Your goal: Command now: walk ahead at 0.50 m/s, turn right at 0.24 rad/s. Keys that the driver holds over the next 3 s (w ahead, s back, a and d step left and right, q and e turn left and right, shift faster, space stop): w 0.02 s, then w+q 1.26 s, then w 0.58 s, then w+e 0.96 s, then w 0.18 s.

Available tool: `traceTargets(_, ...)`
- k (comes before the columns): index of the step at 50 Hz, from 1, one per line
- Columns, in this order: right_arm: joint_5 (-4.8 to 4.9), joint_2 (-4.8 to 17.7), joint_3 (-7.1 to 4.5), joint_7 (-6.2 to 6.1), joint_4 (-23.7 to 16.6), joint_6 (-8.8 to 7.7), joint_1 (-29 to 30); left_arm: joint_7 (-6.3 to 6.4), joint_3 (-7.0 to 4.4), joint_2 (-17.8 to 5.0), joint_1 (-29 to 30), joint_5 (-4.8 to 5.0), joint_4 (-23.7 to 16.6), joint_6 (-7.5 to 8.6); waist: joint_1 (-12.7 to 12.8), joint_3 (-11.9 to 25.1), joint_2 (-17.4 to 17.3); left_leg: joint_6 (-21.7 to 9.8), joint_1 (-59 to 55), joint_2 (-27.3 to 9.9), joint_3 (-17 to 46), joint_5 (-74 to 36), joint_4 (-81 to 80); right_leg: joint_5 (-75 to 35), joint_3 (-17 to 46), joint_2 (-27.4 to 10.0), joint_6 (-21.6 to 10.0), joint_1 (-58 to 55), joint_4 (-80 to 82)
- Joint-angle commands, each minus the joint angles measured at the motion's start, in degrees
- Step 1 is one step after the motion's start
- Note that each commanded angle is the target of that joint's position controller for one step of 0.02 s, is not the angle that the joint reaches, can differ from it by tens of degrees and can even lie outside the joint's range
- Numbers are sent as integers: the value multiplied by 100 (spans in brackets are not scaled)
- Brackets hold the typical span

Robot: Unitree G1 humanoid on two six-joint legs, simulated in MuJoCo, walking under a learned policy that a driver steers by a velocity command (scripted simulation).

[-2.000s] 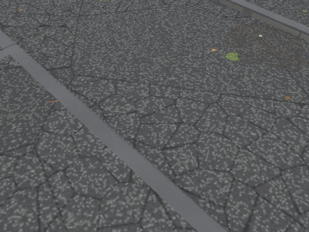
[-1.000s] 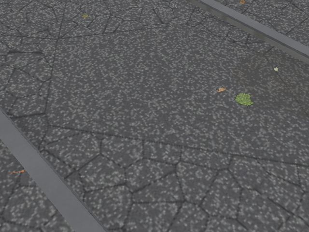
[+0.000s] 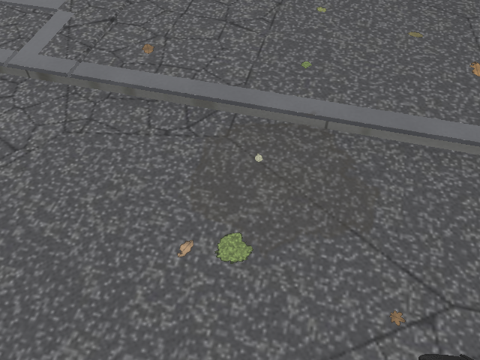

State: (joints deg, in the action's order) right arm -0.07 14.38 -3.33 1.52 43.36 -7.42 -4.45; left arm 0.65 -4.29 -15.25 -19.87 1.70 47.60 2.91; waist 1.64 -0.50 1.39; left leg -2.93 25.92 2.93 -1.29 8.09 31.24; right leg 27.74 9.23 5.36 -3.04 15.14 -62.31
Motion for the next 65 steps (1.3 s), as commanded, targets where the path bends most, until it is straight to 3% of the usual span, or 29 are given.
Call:
traceTargets(1, -2, 634, -175, -11, -6, 102, -829, -16, -113, -734, 570, -86, -695, 140, -473, 134, -328, -1110, -2353, -1985, 2974, 1551, -1757, -578, -166, -747, 19, 2843, -1096)
traceTargets(3, -59, 521, -103, 10, 7, 94, -654, -8, -123, -553, 448, -168, -712, 142, -166, 72, -528, -1009, -1535, -1561, 2370, 651, -1974, -919, -284, -1044, 32, 2163, -414)
traceTargets(5, 9, 614, -116, 4, 78, 90, -763, 8, -69, -341, 369, -181, -715, 151, -95, 128, -669, -1119, -1349, -1412, 2022, 46, -2111, -990, -468, -1076, 119, 2004, 143)
traceTargets(10, 139, 995, -239, -143, 236, 179, -1182, -16, 67, -147, 1372, -197, -996, 241, -369, 118, -579, -1012, -1189, -1175, 1367, -557, -2138, -2400, -648, -880, 405, 1562, 2273)
traceTargets(15, 197, 1008, -238, -167, 407, 301, -1747, -108, 40, -324, 2076, -79, -1212, 348, -593, 63, -682, -891, -1453, -1291, 1697, -202, -1711, -2624, -624, -584, 470, 1057, 3270)
traceTargets(17, 195, 1049, -249, -195, 393, 357, -1708, -133, -26, -473, 1910, -55, -1197, 411, -389, 119, -767, -756, -1509, -1322, 1950, 34, -1381, -2434, -635, -543, 355, 530, 3668)
traceTargets(19, 152, 785, -164, -206, 306, 360, -1569, -74, -171, -763, 984, -125, -983, 448, 112, 549, -703, -435, -980, -906, 1793, -41, -364, -2272, -444, -868, 44, -994, 3859)
traceTargets(20, 49, 379, -30, -192, 127, 322, -1440, -10, -288, -1189, -49, -212, -857, 436, 549, 1323, 92, -156, -110, -455, 1190, 844, 1447, -2160, 600, -2005, -347, -2419, 3816)
traceTargets(21, 187, 147, 56, -188, -108, 214, -2035, -41, -383, -1589, -379, -243, -692, 331, 255, 1779, 1811, 29, 1657, -29, 603, 2627, 2968, -1253, 2806, -3149, -1202, -3551, 4266)
traceTargets(22, 285, 730, -75, -207, 19, 209, -1910, -59, -278, -1063, -275, -208, -709, 322, 363, 1358, 1145, 73, 2241, -412, 875, 2429, 3775, -391, 2990, -3018, -1226, -3215, 4463)
traceTargets(23, 259, 951, -151, -201, -30, 243, -1517, -65, -172, -725, -14, -179, -751, 332, 380, 768, 733, 68, 2340, -574, 895, 1888, 3973, -608, 2128, -2728, -981, -2658, 4543)
traceTargets(24, 218, 860, -163, -203, -21, 295, -1398, -84, -96, -556, 348, -201, -778, 332, 211, 503, 468, 119, 2120, -731, 825, 1450, 3914, -1144, 1476, -2439, -826, -2089, 4699)
traceTargets(26, 168, 685, -179, -162, -120, 398, -1236, -108, -37, -372, 769, -228, -729, 332, -43, 54, 543, 181, 1813, -956, 806, 987, 3575, -1953, 604, -2120, -702, -1263, 5034)
traceTargets(30, 153, 424, -126, -90, -364, 510, -966, -77, -134, -580, 744, -226, -544, 397, -150, -23, 326, 342, 1793, -1014, 695, 347, 3047, -3177, -341, -2078, -789, -1000, 5317)
traceTargets(34, 142, 324, -49, 39, -598, 489, -367, -18, -195, -816, 669, -204, -408, 358, 11, -123, 227, 307, 1508, -963, 443, -779, 1711, -3326, -1159, -1944, -648, -1011, 5375)
traceTargets(40, 136, 470, -59, 210, -1050, 511, 447, 8, -293, -1154, 295, -47, -177, 204, 172, -341, 228, -54, 1234, -723, -50, -370, 666, -3954, -1699, -2206, -387, -1751, 4959)
traceTargets(42, 113, 680, -169, 218, -1064, 543, 130, 41, -341, -1342, 313, -13, -180, 125, -99, -22, 416, -294, 472, -325, -416, 231, 599, -5852, -1925, -2182, -262, -1908, 4124)
traceTargets(43, 124, 876, -294, 201, -906, 557, -553, 61, -345, -1388, 365, 2, -189, 69, -513, 344, 386, -464, -449, -46, -576, 193, 353, -6523, -2091, -2053, -153, -1778, 3170)
traceTargets(44, 138, 1240, -494, 118, -639, 591, -1525, 90, -285, -1261, 293, -30, -209, 63, -969, 845, 205, -689, -2020, 105, -419, -103, 144, -6126, -2207, -1829, 56, -999, 1825)
traceTargets(45, 163, 1858, -647, -17, -539, 635, -2033, 71, -103, -703, 38, -269, -420, 118, -868, 1322, -1050, -1260, -3867, -1216, 1753, -171, 26, -2476, -2226, -1303, 376, 1055, -275)
traceTargets(46, 146, 2076, -597, 25, -766, 542, -1856, -2, 61, -424, -89, -237, -686, 338, -540, 2309, -1673, -2263, -4924, -2273, 4919, 850, -1068, 751, -929, -315, 523, 2584, -1707)
traceTargets(47, 111, 1572, -460, 67, -756, 479, -1888, -75, -65, -961, 609, -13, -792, 481, -892, 2016, -861, -1903, -4775, -2146, 4518, 1076, -1386, 362, -319, -632, 412, 3198, -1904)
traceTargets(48, 110, 1344, -393, 62, -715, 425, -1691, -94, -44, -951, 869, 59, -882, 550, -783, 1251, -732, -1685, -4022, -1936, 3677, 799, -1384, -121, -432, -841, 293, 3353, -1573)
traceTargets(49, 115, 1194, -340, 48, -765, 406, -1291, -36, -32, -878, 878, -62, -817, 565, -495, 807, -223, -1481, -3108, -1674, 3063, 307, -1390, -539, -444, -1083, 284, 3030, -1069)
traceTargets(51, 19, 940, -246, 13, -934, 402, -788, -6, -108, -966, 709, -210, -765, 440, -95, 500, -401, -1374, -1926, -1366, 2438, -597, -1605, -925, -414, -1291, 345, 2244, -466)
traceTargets(54, 47, 1019, -276, -67, -887, 355, -838, 3, -68, -752, 763, -276, -818, 285, -15, 375, -391, -1446, -1299, -1191, 2011, -1243, -1802, -1305, -556, -1203, 562, 2024, 196)
traceTargets(59, 121, 1119, -309, -209, -699, 412, -1251, -56, 65, -470, 1833, -246, -1097, 305, -404, 111, -553, -1071, -1074, -807, 1624, -671, -1730, -3008, -601, -832, 700, 1804, 2265)
traceTargets(62, 156, 1175, -328, -228, -571, 452, -1535, -146, 66, -539, 2286, -155, -1239, 368, -583, 29, -638, -989, -1187, -903, 1911, -259, -1568, -3259, -565, -629, 658, 1488, 2940)
traceTargets(65, 155, 1102, -310, -250, -498, 497, -1645, -221, -7, -739, 2258, -132, -1275, 436, -520, 55, -757, -898, -1697, -1100, 2367, -132, -1114, -2823, -461, -571, 504, 1307, 3353)
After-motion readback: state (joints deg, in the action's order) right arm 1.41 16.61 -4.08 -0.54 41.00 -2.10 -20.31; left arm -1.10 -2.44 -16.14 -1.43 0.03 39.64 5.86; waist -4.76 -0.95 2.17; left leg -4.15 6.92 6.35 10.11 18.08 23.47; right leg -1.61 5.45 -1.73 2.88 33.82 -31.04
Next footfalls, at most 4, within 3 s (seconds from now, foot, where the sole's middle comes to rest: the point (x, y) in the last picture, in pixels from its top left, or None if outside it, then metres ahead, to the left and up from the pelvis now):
0.40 right None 0.35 -0.14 -0.76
0.88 left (182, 331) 0.55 0.21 -0.76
1.38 right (200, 229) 0.89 0.18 -0.76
1.88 left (86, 222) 0.90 0.56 -0.76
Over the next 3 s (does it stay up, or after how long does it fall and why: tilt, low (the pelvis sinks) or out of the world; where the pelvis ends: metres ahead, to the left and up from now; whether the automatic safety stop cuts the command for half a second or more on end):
stays up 1.39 0.72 0.01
